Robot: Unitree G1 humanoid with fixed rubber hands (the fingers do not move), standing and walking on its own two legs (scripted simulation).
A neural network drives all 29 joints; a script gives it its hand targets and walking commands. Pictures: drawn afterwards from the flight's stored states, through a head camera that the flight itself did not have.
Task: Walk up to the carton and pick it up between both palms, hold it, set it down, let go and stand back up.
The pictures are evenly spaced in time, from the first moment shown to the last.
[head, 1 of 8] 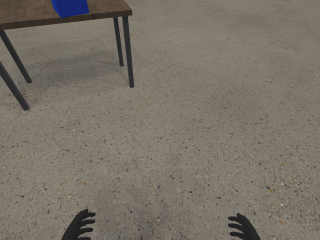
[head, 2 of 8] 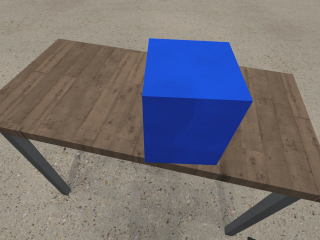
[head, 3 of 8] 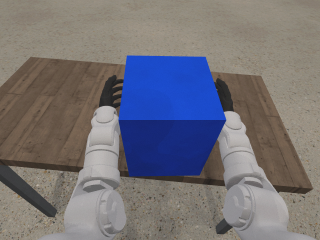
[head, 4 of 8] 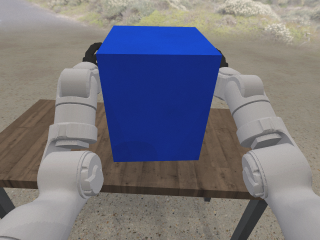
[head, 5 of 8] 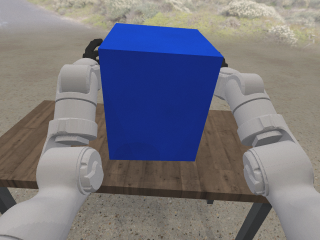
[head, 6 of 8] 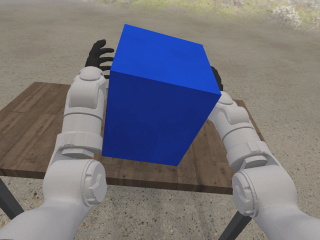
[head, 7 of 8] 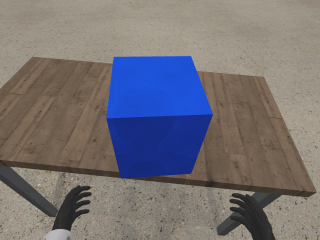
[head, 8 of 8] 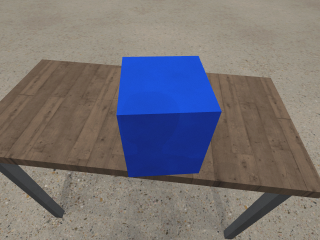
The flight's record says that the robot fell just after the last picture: no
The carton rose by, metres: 0.21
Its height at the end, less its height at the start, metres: +0.00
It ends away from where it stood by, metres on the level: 0.03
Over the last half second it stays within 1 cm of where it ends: yes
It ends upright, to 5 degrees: yes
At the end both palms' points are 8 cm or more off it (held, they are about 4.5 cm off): yes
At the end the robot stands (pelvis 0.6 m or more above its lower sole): yes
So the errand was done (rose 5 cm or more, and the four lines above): yes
